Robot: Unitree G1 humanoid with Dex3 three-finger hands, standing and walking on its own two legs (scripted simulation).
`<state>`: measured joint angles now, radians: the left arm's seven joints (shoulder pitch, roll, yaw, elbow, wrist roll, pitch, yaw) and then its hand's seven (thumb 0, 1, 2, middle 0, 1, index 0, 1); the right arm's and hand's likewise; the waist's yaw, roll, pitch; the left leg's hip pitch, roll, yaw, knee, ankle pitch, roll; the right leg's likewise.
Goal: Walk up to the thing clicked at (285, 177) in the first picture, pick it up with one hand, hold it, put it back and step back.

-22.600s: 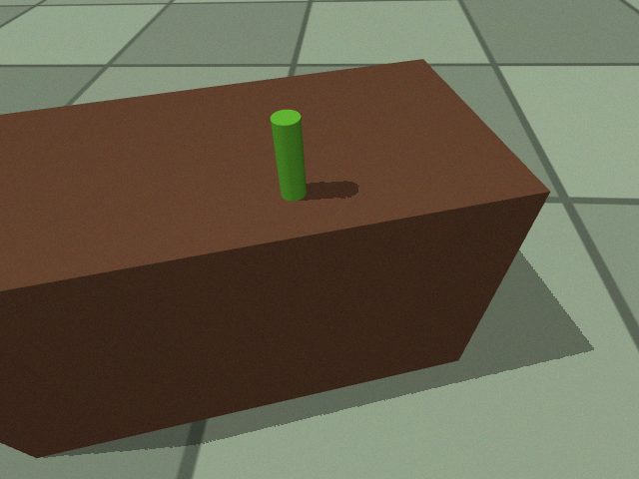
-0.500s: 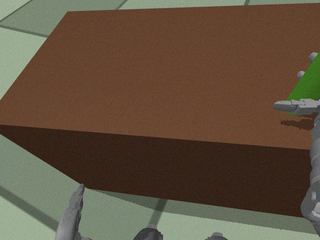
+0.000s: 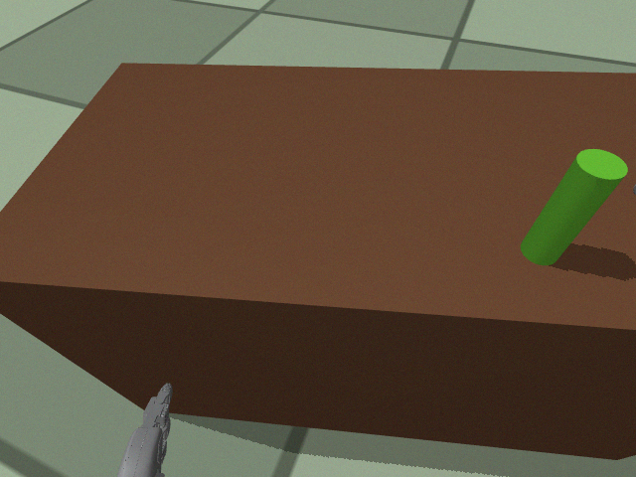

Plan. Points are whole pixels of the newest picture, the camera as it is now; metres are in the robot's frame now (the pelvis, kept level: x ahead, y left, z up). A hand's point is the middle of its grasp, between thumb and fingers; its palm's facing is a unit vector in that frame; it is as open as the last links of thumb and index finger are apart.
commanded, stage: sink last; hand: right
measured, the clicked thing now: (566, 213) +0.45 -0.26 +0.09
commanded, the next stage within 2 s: home in 1.20 s
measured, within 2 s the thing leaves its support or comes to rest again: neither
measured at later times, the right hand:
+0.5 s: hand out of the picture +0.33 -0.35 +0.16, palm faces +0.43 +0.80 -0.41, open 17.3 cm
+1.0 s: hand out of the picture +0.16 -0.24 +0.17, palm faces +0.43 +0.80 -0.43, open 17.5 cm
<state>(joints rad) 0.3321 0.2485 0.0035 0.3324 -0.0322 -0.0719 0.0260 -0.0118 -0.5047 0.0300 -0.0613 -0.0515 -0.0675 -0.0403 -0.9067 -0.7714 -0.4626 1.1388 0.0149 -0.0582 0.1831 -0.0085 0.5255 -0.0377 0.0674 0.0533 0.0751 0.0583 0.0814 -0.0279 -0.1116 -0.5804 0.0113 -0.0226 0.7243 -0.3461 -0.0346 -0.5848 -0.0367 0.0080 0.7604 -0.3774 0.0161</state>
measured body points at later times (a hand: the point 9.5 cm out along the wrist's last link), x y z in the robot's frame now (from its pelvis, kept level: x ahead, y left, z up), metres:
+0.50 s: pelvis +0.03 -0.02 +0.02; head +0.04 +0.00 +0.47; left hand +0.19 +0.23 -0.04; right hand +0.30 -0.39 +0.18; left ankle +0.00 +0.14 -0.71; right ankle -0.01 -0.13 -0.71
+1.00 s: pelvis -0.01 +0.02 +0.02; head -0.02 +0.05 +0.46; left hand +0.17 +0.26 -0.06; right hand +0.13 -0.28 +0.19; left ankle +0.00 +0.14 -0.71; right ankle -0.01 -0.13 -0.71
